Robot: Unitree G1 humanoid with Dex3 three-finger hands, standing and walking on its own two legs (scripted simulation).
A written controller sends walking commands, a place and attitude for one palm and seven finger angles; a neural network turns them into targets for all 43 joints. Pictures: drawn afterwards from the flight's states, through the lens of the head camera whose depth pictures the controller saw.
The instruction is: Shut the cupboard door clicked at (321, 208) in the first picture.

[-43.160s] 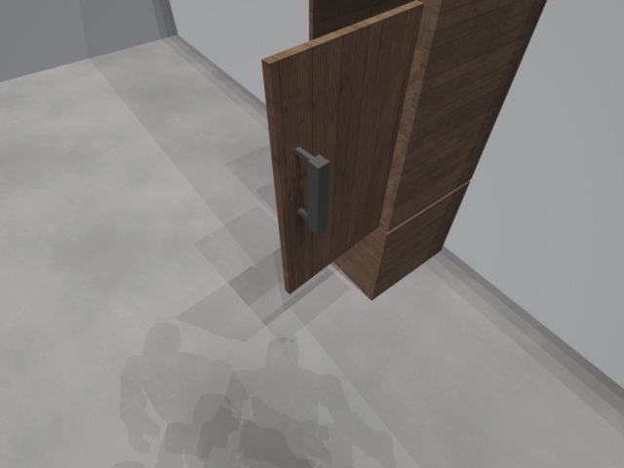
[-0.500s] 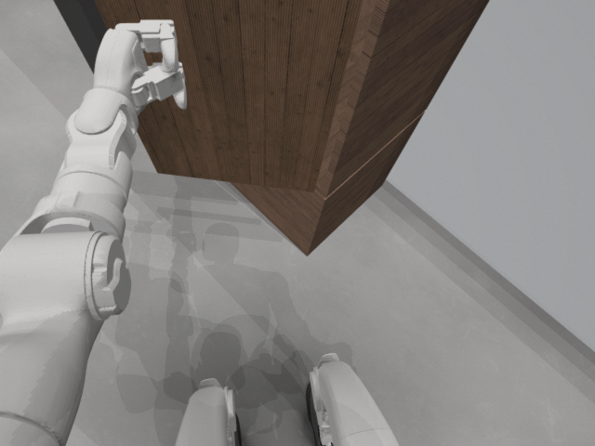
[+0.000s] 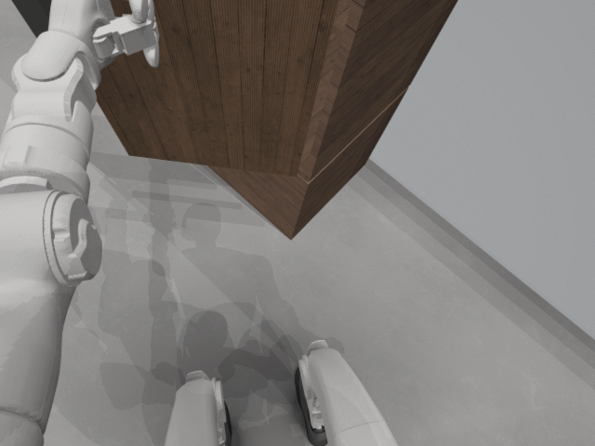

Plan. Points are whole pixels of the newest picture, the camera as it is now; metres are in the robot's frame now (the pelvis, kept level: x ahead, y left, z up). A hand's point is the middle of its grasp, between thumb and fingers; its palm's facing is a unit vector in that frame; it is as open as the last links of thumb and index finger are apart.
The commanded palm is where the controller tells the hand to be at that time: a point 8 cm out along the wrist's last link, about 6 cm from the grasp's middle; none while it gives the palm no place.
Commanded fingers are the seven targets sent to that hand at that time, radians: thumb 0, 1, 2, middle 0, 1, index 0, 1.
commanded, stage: push the door shut along its arc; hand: left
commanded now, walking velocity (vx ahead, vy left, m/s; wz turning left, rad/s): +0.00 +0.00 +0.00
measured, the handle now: (57, 11) +0.62 +0.17 +0.11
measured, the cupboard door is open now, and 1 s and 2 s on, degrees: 37 26 26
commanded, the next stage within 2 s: pull the fist back off the door in 0.16 s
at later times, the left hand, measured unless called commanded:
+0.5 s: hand (175, 3) +0.62 +0.04 +0.12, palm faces +0.17 -0.99 -0.01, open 2.9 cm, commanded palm +0.60 +0.08 +0.12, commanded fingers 0.00 0.90 0.90 -1.30 -1.50 -1.30 -1.50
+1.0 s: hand (187, 45) +0.57 +0.04 +0.11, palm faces +0.10 -0.99 +0.00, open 3.1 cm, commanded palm +0.52 +0.08 +0.12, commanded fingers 0.00 0.90 0.90 -1.30 -1.50 -1.30 -1.50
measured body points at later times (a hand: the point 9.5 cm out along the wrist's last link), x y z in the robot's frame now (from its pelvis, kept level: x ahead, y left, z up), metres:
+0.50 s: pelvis -0.01 +0.01 -0.02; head +0.18 +0.02 +0.39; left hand +0.61 +0.10 +0.12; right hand -0.07 -0.23 -0.12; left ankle +0.02 +0.13 -0.63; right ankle +0.06 -0.13 -0.63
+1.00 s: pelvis +0.03 +0.00 +0.03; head +0.17 +0.00 +0.46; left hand +0.56 +0.09 +0.11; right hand +0.00 -0.27 -0.08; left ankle +0.02 +0.13 -0.63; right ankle +0.06 -0.13 -0.63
